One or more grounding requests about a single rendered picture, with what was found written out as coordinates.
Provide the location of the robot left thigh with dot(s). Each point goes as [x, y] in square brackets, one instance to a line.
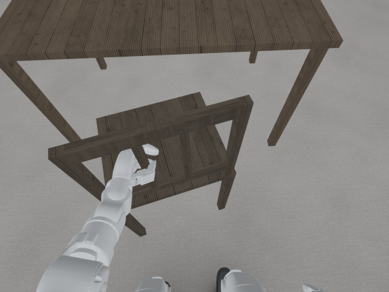
[153, 285]

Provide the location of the table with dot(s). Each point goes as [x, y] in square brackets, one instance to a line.
[70, 29]

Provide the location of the chair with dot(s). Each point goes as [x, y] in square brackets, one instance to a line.
[191, 152]

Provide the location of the left robot forearm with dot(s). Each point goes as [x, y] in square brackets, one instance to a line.
[102, 230]

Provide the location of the robot right foot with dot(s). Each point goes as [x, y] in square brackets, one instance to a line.
[220, 275]

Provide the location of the left robot hand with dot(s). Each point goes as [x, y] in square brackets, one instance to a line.
[126, 165]

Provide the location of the left robot upper arm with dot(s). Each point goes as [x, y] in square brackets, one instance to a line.
[72, 274]

